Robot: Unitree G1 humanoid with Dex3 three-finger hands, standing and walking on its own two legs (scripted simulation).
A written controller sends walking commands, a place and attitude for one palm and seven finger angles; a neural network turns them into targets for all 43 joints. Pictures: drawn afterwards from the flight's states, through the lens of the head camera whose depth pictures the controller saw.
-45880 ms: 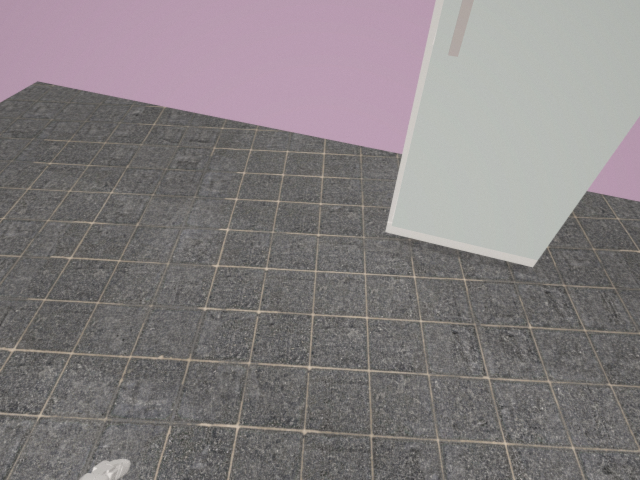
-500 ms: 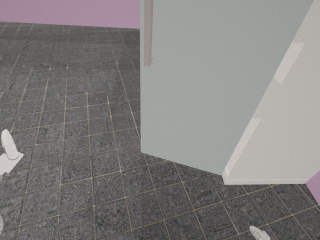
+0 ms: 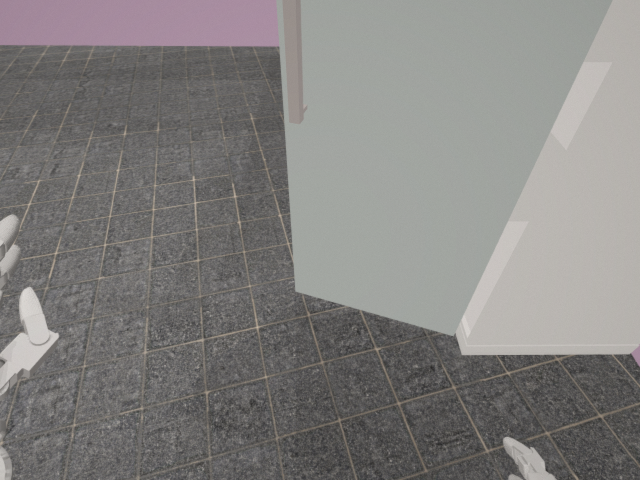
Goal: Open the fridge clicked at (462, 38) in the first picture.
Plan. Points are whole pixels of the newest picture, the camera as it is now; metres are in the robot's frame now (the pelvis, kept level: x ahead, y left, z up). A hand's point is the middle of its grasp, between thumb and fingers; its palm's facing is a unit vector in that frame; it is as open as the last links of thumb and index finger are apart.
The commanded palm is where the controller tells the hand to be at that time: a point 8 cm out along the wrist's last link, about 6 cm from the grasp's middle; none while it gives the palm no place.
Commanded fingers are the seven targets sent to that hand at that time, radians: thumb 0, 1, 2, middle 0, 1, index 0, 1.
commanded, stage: let the arm hang, fingers relaxed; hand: left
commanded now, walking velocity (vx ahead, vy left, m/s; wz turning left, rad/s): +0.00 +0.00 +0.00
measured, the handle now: (297, 24) +0.85 +0.11 +0.24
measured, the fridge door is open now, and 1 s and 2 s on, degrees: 71 71 71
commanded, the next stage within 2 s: look to check the result in 1.12 s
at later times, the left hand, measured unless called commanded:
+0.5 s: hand out of the picture +0.03 +0.20 -0.17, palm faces +0.08 -0.97 -0.24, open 7.1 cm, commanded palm none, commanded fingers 0.00 0.90 0.90 -0.20 -0.30 -0.20 -0.30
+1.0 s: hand out of the picture +0.09 +0.27 -0.15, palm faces +0.02 -0.95 -0.31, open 7.4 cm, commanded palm none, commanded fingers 0.00 0.90 0.90 -0.20 -0.30 -0.20 -0.30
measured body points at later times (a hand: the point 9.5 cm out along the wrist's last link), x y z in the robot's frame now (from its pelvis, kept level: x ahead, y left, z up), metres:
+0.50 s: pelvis -0.01 +0.00 +0.00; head +0.04 +0.01 +0.44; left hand +0.02 +0.25 -0.15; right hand +0.04 -0.24 -0.15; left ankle -0.01 +0.12 -0.74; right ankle +0.03 -0.09 -0.74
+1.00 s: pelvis +0.01 +0.03 +0.01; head +0.02 +0.02 +0.46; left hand +0.09 +0.31 -0.13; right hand +0.09 -0.26 -0.13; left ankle -0.01 +0.12 -0.74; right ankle +0.03 -0.09 -0.74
